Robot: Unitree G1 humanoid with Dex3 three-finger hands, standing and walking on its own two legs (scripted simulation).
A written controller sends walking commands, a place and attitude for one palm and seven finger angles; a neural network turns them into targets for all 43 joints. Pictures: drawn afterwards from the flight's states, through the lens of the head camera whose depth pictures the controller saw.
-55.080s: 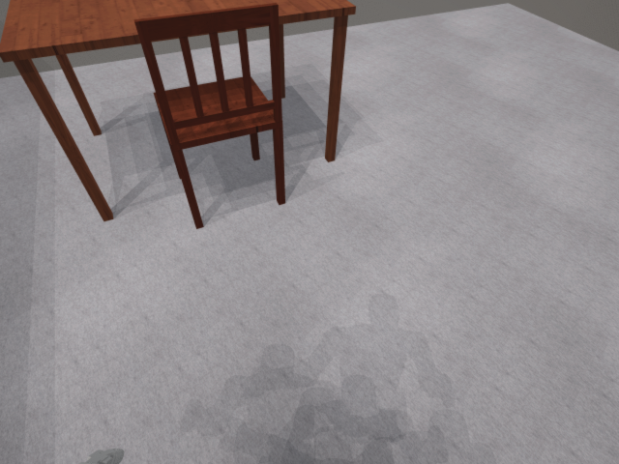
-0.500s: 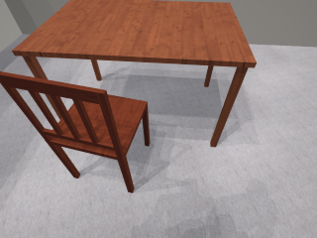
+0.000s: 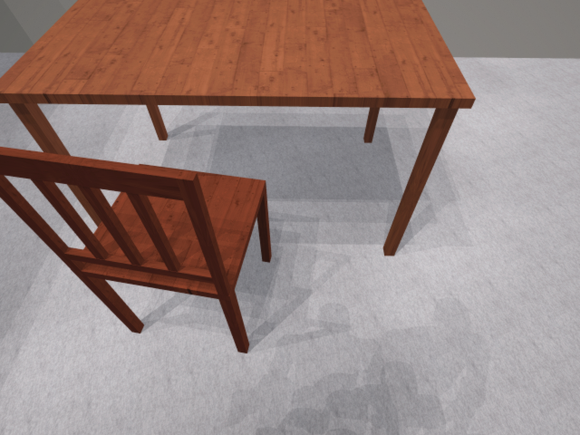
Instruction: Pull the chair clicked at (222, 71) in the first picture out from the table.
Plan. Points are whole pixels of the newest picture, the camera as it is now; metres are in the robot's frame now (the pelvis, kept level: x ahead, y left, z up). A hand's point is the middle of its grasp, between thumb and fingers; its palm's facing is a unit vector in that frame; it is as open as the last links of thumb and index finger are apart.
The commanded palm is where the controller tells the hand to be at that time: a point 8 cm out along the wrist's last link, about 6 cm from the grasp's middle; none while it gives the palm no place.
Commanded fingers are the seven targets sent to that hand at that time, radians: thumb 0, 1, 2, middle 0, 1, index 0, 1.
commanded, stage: come to a stop and stand still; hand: left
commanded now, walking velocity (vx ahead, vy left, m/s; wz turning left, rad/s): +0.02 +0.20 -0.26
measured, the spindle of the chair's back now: (115, 228) +0.47 +0.41 -0.10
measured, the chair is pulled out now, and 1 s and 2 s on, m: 0.17 0.17 0.17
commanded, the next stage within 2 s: look again from close up in 1.66 s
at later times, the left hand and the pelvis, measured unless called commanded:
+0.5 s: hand out of the picture +0.10 +0.21 -0.17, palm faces -0.08 -0.97 -0.21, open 7.3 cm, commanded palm none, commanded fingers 0.00 0.90 0.90 -0.20 -0.30 -0.20 -0.30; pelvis +0.01 +0.04 +0.00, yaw -6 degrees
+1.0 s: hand out of the picture +0.04 +0.27 -0.16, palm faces -0.10 -0.97 -0.23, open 7.4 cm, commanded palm none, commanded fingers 0.00 0.90 0.90 -0.20 -0.30 -0.20 -0.30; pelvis +0.01 +0.09 +0.01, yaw -7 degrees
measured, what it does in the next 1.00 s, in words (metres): steps on the spot: left foot, then right foot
